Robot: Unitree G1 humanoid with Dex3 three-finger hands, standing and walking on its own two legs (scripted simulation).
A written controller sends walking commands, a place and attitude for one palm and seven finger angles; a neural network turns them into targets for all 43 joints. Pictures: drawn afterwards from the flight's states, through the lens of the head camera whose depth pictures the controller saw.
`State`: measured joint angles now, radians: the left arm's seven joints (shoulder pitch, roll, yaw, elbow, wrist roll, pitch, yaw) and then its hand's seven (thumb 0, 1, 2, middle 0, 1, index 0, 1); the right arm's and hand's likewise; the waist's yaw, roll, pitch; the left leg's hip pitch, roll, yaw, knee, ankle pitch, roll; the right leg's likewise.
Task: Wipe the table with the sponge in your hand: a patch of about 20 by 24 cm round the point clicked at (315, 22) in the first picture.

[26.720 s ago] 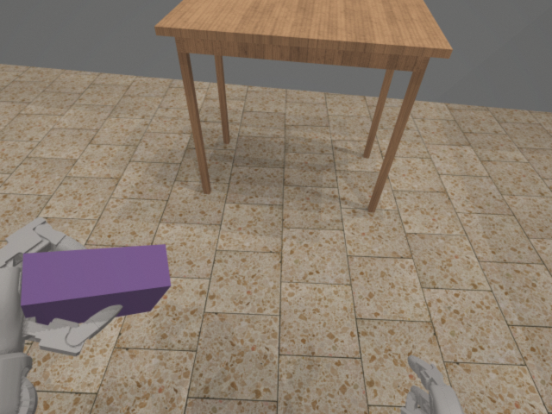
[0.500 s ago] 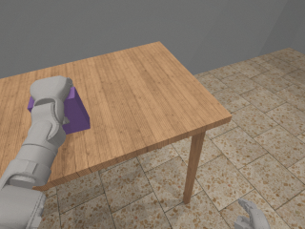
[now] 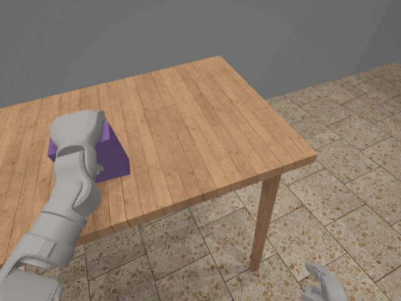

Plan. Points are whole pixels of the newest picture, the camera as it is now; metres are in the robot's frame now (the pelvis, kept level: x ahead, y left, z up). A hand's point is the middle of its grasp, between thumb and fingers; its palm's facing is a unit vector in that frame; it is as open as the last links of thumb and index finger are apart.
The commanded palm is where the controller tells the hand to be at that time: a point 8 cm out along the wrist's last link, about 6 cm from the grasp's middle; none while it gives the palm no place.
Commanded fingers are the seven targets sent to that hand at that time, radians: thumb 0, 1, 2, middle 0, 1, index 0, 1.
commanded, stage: wipe back along the middle lane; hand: left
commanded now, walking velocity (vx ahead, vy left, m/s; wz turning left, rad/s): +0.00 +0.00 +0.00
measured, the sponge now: (98, 163) +0.35 +0.27 +0.10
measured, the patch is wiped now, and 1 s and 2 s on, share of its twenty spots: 0.65 0.80 0.80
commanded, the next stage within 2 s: slide across to the third lane in 0.52 s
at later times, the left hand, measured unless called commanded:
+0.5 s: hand (94, 162) +0.31 +0.24 +0.15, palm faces +0.16 -0.05 -0.99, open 9.2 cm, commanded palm +0.26 +0.23 +0.18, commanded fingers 0.00 0.10 1.30 -1.20 -1.60 -1.20 -1.60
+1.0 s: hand (111, 163) +0.31 +0.20 +0.16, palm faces +0.14 -0.07 -0.99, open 9.1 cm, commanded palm +0.27 +0.18 +0.21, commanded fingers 0.00 0.10 1.30 -1.20 -1.60 -1.20 -1.60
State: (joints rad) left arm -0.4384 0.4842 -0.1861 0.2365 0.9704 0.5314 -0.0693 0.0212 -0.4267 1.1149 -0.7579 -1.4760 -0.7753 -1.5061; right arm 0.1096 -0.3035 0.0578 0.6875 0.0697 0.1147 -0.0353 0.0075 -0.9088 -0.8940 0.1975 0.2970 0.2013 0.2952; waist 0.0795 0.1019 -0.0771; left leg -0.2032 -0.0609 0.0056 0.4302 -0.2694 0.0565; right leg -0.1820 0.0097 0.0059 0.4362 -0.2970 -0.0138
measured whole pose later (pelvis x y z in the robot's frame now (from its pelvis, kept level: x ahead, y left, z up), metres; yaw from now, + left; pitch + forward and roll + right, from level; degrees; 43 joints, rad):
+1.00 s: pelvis -0.01 -0.01 +0.00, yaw +0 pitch -1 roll +1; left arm -0.35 0.39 -0.36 -0.05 0.98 0.75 -0.10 0.02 -0.44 1.09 -0.74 -1.47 -0.83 -1.42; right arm 0.00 -0.28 0.10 0.67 0.07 0.12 0.00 0.01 -0.91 -0.89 0.20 0.30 0.20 0.29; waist 0.13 0.11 -0.06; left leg -0.16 -0.06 0.00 0.44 -0.26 0.05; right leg -0.15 0.01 0.00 0.46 -0.30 -0.03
